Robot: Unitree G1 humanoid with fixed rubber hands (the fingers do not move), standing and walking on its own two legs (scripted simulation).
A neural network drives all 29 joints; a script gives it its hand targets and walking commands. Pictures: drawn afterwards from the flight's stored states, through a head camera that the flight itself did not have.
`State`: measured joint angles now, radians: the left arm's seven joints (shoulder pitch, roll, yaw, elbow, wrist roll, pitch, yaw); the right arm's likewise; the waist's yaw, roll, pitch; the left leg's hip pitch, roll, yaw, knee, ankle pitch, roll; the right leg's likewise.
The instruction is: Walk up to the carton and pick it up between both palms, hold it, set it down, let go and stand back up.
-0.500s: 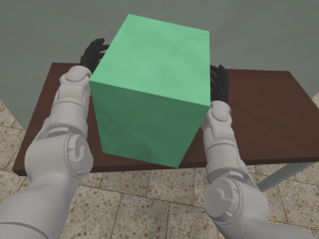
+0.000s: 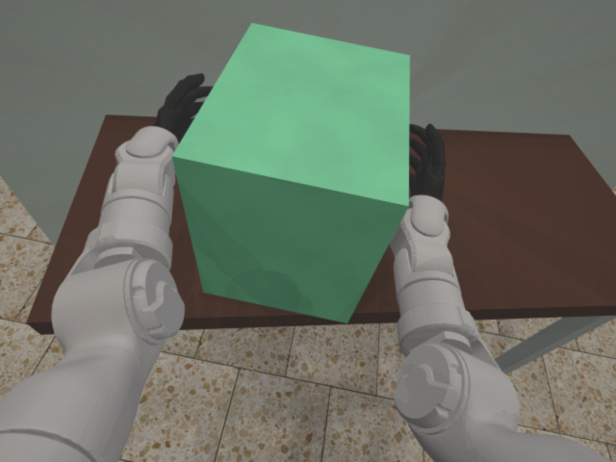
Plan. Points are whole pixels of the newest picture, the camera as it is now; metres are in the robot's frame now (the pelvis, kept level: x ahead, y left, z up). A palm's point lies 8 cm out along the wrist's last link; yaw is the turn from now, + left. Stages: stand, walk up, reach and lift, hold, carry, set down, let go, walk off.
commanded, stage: set down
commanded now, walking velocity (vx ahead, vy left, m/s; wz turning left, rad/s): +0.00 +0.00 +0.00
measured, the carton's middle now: (301, 179) +0.47 -0.03 +0.07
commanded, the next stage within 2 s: none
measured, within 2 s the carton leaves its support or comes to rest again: rests again in 0.34 s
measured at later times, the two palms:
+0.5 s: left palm (179, 146) +0.49 +0.14 +0.12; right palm (414, 216) +0.39 -0.17 +0.08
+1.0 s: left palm (170, 126) +0.52 +0.15 +0.13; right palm (452, 204) +0.38 -0.21 +0.12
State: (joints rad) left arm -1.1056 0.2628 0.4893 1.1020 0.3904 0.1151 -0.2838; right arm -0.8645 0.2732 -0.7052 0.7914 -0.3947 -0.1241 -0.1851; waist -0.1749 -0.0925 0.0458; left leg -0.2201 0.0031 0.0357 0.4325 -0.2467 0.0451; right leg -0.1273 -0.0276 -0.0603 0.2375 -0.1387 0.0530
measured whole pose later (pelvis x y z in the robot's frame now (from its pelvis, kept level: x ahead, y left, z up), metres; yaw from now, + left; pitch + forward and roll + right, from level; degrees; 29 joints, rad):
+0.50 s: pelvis +0.00 +0.00 +0.00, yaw +0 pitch +5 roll -3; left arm -1.10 0.30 0.35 1.19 0.28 0.06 -0.21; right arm -0.84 0.19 -0.58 0.97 -0.31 -0.19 -0.25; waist -0.17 -0.06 0.02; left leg -0.31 0.01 0.04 0.46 -0.25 0.05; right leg -0.22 -0.03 -0.06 0.28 -0.15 0.05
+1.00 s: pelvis +0.00 +0.03 -0.01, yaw -6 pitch +16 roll -5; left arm -1.14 0.45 -0.10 1.22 -0.22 0.11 -0.05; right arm -0.86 -0.03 -0.19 0.98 0.24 -0.03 -0.33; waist -0.22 -0.03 -0.20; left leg -0.57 0.03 0.09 0.58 -0.29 0.07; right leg -0.47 -0.01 -0.03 0.30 -0.10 0.06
